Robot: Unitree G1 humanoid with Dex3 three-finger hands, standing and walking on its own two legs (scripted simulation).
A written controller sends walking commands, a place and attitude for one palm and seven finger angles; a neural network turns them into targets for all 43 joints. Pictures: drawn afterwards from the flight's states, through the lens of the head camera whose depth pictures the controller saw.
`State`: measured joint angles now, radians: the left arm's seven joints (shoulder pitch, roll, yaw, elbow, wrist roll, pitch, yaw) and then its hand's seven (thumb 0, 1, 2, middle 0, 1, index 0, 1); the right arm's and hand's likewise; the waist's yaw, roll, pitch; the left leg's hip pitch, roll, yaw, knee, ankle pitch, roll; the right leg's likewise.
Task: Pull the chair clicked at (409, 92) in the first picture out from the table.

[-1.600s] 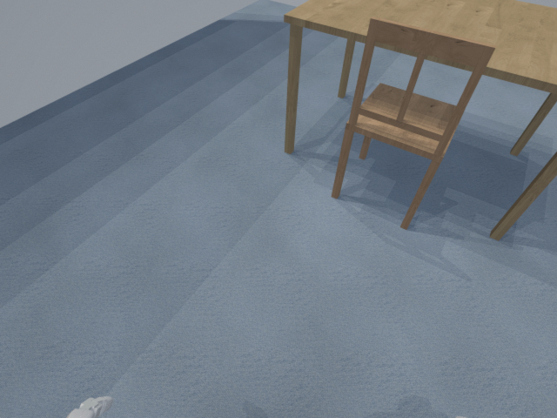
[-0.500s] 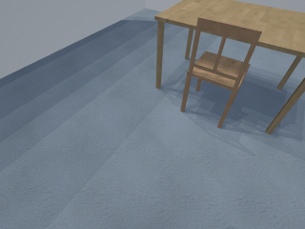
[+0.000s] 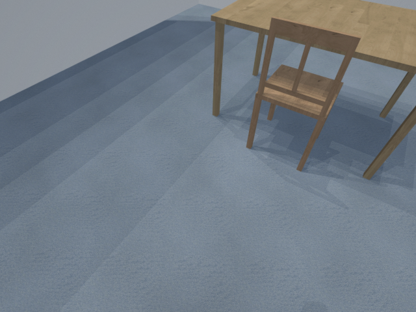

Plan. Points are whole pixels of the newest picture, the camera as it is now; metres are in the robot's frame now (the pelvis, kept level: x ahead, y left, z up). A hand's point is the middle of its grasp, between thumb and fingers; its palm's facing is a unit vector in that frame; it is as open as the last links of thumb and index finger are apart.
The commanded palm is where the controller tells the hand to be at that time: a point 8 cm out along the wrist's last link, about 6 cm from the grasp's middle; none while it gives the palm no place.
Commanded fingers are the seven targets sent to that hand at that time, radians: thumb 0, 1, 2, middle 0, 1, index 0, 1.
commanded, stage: walk to a spot facing it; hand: left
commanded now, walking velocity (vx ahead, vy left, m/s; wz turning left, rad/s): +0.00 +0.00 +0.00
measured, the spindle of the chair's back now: (301, 67) +1.18 -0.38 -0.13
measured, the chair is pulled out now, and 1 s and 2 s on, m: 0.00 0.00 0.00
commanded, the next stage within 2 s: take the last steps up to it in 1.28 s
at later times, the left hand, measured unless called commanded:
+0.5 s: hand out of the picture +0.15 +0.15 -0.19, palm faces -0.14 -0.96 -0.23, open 7.4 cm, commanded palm none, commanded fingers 0.00 0.90 0.90 -0.20 -0.30 -0.20 -0.30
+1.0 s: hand (167, 258) +0.29 +0.13 -0.21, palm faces -0.19 -0.97 -0.13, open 7.4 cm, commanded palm none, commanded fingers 0.00 0.90 0.90 -0.20 -0.30 -0.20 -0.30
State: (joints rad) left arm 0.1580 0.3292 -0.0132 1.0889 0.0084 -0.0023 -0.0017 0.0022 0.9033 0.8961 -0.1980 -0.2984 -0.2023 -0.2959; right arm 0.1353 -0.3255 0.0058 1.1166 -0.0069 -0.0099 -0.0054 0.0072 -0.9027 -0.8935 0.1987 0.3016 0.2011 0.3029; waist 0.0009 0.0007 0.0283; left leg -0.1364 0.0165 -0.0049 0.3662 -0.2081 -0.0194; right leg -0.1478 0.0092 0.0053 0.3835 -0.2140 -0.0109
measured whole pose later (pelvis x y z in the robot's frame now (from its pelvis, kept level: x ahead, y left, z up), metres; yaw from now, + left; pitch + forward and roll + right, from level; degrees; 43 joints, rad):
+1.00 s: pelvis +0.32 -0.04 -0.03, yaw -17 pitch +0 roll -1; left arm 0.43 0.15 0.04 1.13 0.01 -0.05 0.01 0.00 0.90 0.90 -0.20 -0.30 -0.20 -0.30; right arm 0.10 -0.13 -0.03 0.97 -0.03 -0.07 0.01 0.01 -0.91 -0.89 0.20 0.30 0.20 0.30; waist 0.04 -0.04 0.05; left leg -0.44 0.07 0.15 0.67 -0.22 0.05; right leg -0.09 0.01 0.02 0.78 -0.49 -0.03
